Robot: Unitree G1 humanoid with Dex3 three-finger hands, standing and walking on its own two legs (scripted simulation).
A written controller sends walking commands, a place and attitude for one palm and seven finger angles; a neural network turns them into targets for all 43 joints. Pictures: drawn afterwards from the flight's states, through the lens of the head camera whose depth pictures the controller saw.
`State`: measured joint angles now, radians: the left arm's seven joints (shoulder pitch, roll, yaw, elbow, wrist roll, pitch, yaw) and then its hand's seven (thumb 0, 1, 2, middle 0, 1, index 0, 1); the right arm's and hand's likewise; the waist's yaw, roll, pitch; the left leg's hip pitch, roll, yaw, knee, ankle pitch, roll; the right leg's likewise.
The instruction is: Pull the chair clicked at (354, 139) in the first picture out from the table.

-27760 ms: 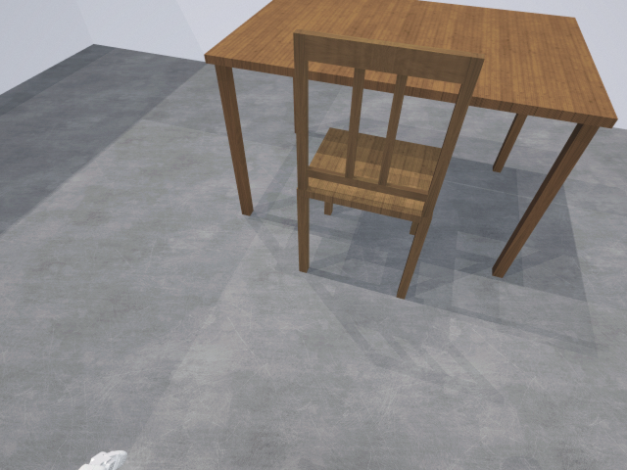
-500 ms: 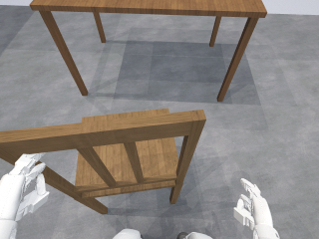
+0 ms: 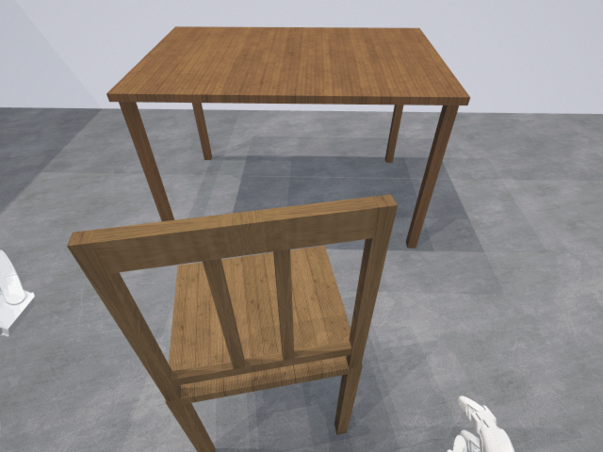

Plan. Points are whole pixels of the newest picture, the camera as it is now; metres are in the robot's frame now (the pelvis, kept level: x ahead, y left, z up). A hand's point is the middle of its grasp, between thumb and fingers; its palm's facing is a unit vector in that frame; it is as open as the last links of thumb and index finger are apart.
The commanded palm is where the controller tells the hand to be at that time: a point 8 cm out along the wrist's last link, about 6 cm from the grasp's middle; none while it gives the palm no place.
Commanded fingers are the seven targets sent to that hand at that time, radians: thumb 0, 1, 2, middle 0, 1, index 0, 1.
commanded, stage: step back with the hand held close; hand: left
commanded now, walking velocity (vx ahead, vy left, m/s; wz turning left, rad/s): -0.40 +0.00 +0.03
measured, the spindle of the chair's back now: (227, 318) +0.36 +0.15 -0.06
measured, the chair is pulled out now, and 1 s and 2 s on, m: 0.62 0.62 0.62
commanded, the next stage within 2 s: stop stepping back and stand still in 0.22 s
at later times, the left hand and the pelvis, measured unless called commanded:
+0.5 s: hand out of the picture +0.08 +0.23 +0.17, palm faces +0.35 -0.79 -0.51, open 7.4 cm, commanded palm +0.03 +0.27 +0.19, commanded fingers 0.00 0.90 0.90 -0.20 -0.30 -0.20 -0.30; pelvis -0.12 -0.02 +0.02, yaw -1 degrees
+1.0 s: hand out of the picture +0.02 +0.27 +0.17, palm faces +0.50 -0.76 -0.41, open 7.4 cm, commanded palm -0.04 +0.29 +0.19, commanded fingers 0.00 0.90 0.90 -0.20 -0.30 -0.20 -0.30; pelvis -0.17 -0.01 +0.01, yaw +1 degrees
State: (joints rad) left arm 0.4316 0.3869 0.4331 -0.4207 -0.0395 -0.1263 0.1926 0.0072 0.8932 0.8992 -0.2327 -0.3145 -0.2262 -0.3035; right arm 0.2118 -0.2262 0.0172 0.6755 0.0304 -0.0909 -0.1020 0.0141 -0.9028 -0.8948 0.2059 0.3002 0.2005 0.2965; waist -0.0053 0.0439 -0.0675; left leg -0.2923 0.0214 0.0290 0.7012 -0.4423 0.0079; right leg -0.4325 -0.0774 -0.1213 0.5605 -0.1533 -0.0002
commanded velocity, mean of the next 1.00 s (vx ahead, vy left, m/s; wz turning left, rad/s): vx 0.01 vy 0.01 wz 0.00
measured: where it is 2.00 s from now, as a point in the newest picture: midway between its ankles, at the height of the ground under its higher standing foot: outside the picture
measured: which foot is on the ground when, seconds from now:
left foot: down 0.00-0.40, up 0.42-0.60, down 0.62-1.00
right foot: down 0.00-0.04, up 0.06-0.30, down 0.32-1.00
